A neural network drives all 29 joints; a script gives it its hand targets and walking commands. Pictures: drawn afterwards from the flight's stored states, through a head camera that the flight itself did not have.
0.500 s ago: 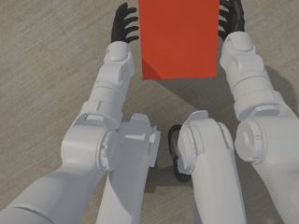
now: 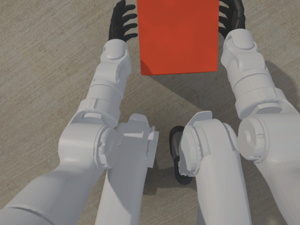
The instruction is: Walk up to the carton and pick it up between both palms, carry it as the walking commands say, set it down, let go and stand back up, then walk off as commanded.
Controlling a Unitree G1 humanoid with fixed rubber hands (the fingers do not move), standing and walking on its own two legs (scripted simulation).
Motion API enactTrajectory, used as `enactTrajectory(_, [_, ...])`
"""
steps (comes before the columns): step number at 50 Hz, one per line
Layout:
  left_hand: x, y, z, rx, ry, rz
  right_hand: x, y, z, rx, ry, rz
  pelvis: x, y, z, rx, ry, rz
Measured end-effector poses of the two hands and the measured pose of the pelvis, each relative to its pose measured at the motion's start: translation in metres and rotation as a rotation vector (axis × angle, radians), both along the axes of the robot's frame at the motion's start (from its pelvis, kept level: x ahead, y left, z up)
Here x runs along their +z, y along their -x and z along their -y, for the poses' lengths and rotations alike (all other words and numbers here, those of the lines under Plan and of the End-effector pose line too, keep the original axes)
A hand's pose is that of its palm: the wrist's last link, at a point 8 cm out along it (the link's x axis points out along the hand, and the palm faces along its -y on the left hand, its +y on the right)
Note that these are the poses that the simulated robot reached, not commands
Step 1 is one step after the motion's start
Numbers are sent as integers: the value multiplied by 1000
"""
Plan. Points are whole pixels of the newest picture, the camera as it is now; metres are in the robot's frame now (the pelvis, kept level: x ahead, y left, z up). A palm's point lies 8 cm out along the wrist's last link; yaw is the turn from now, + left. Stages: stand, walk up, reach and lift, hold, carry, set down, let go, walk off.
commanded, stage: set down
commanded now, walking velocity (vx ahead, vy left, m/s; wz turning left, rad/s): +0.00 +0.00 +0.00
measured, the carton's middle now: (173, 38) +0.52 -0.05 -0.22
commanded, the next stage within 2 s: none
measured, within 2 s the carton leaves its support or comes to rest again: neither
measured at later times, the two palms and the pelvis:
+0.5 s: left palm (116, 45) +0.49 +0.10 -0.16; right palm (229, 41) +0.49 -0.17 -0.16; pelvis +0.00 +0.00 +0.00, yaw +0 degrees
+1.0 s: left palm (94, 54) +0.48 +0.15 -0.17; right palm (246, 48) +0.47 -0.22 -0.17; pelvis -0.03 +0.00 +0.01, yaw +1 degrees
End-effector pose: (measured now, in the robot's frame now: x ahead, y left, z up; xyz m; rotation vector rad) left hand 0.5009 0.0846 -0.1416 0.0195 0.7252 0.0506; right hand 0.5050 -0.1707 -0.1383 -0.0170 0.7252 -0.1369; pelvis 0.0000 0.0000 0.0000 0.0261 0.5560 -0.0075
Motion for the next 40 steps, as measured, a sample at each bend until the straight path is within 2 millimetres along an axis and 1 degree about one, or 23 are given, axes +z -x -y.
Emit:
enactTrajectory(16, [-7,-4,-2,-15,9,2,-7,-6,-1,32,15,2,-3,-2,1,-3,-2,11])
enactTrajectory(21, [-12,1,-6,-36,-8,-5,-14,0,-2,48,13,-20,-1,-2,0,-1,-2,4])
enactTrajectory(24, [-16,5,-9,-51,-4,-10,-21,11,0,68,22,-42,2,-2,0,0,-2,-7])
enactTrajectory(27, [-22,14,-16,-39,-8,-39,-31,28,9,45,26,-84,6,-2,-1,1,2,-26])
enactTrajectory(29, [-24,18,-25,-17,-9,-51,-35,39,18,13,20,-101,8,-2,-1,1,4,-37])
enactTrajectory(33, [-25,23,-43,16,-14,-46,-40,53,34,-22,24,-103,10,2,-1,6,3,-43])
enactTrajectory(36, [-24,25,-52,16,-24,-42,-41,54,40,-19,22,-87,9,8,-1,10,6,-28])
enactTrajectory(40, [-25,24,-58,21,-28,-38,-39,46,42,11,34,-49,8,18,-1,13,3,21])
